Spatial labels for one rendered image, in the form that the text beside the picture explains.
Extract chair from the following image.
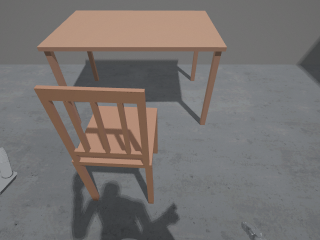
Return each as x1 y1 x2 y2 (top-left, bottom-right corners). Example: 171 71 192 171
33 85 158 204

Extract table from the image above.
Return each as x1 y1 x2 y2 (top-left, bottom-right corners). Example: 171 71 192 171
37 10 227 125

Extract robot left hand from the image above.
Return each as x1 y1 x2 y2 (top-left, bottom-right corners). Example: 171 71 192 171
0 147 17 195

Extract robot right hand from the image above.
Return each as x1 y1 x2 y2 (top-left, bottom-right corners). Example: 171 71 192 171
241 221 267 240

